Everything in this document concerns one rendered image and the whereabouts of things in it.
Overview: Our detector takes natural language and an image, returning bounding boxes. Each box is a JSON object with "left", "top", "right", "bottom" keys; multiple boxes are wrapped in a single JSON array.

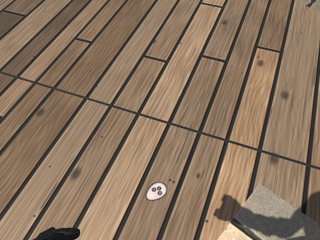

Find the left robot hand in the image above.
[{"left": 33, "top": 227, "right": 80, "bottom": 240}]

